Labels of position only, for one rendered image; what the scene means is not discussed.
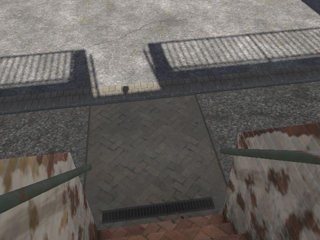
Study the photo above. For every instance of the stairs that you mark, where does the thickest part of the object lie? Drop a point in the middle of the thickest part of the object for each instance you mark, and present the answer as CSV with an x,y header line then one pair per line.
x,y
209,227

